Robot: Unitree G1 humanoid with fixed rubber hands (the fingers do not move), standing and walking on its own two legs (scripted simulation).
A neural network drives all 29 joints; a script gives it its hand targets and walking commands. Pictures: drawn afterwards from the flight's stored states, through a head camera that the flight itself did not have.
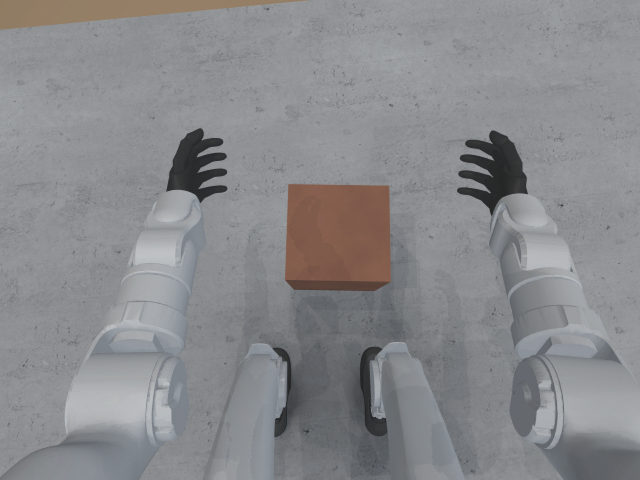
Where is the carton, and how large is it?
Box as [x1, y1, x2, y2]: [285, 184, 390, 290]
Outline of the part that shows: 288,184 285,280 294,289 375,290 390,281 388,186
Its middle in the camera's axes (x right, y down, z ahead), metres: +0.04 +0.00 +0.91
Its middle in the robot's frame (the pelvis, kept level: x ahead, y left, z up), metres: +0.47 -0.02 -0.52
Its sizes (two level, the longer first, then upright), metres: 0.210 0.200 0.250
